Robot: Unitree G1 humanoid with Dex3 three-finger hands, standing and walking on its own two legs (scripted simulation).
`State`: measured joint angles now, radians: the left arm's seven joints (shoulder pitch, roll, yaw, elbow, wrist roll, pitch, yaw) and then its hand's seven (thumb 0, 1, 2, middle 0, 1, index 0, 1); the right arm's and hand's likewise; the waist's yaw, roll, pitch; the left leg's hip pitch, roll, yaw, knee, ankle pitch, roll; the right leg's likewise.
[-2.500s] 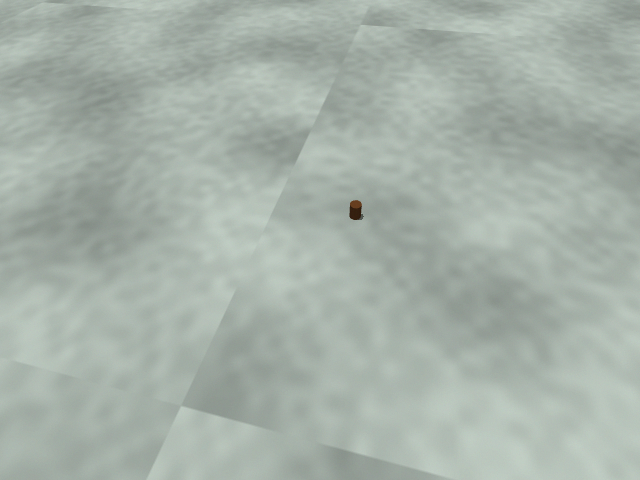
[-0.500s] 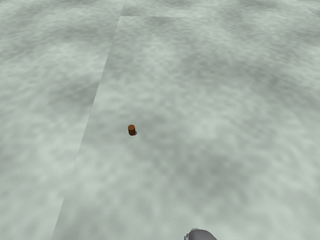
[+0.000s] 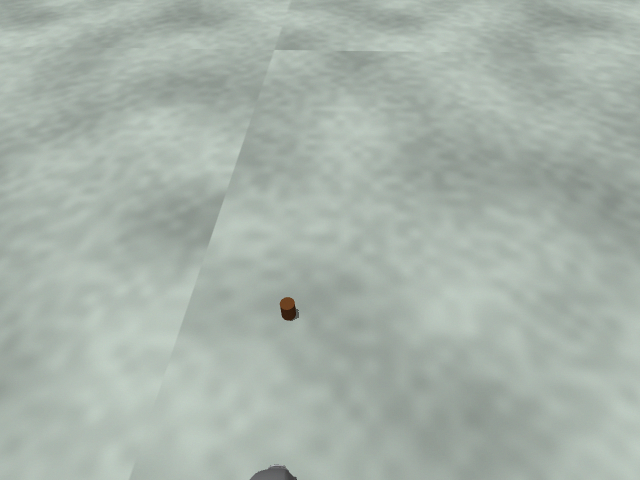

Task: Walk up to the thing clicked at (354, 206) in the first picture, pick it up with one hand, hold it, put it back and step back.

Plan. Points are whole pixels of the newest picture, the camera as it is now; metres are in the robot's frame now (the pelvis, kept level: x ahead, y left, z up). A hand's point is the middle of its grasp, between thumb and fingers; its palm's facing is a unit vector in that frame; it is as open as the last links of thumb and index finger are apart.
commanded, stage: walk up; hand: left
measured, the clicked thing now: (288, 308) +0.77 +0.19 -0.72
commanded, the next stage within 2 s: none
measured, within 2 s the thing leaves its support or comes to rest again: neither
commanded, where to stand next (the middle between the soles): +0.40 +0.02 m, yaw +0 degrees
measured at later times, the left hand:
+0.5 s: hand (169, 386) +0.27 +0.28 -0.12, palm faces -0.09 -0.90 -0.42, open 7.4 cm
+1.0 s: hand (181, 341) +0.37 +0.29 -0.16, palm faces -0.04 -0.93 -0.36, open 7.4 cm
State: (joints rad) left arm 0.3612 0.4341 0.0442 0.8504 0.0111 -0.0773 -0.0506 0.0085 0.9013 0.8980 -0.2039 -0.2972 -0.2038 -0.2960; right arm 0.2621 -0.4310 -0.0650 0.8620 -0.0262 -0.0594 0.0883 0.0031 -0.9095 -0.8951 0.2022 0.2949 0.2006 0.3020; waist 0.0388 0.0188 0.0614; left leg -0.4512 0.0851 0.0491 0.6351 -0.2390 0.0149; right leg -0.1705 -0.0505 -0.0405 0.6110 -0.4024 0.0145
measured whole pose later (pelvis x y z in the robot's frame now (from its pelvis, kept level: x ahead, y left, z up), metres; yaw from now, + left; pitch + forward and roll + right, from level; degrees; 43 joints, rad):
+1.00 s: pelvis +0.32 +0.02 +0.00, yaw +0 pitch -3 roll -1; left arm 0.29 0.43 0.02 0.88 0.00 -0.02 -0.01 0.01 0.91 0.90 -0.20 -0.30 -0.20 -0.30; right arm 0.22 -0.38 -0.04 0.85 -0.01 -0.06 0.04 0.00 -0.91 -0.90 0.20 0.29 0.20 0.30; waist 0.02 -0.04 0.11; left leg -0.39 0.04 0.05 0.64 -0.21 0.02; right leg -0.36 -0.03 -0.01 1.00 -0.52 -0.03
